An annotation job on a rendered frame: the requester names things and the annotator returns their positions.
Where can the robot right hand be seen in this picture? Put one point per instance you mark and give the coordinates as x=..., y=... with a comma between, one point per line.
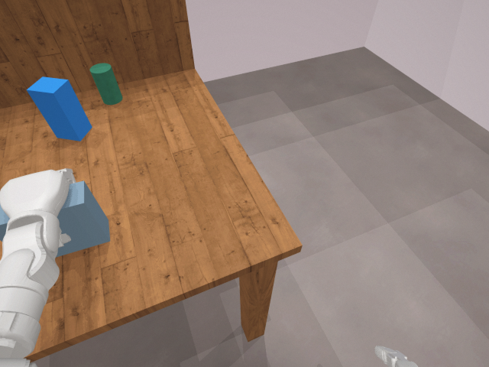
x=393, y=358

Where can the sponge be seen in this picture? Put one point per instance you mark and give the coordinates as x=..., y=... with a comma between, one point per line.
x=81, y=217

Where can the table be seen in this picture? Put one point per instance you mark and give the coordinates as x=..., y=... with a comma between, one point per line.
x=187, y=209

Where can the robot left hand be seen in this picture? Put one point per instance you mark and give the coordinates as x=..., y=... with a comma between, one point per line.
x=45, y=190

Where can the robot left forearm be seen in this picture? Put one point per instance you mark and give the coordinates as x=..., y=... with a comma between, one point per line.
x=27, y=272

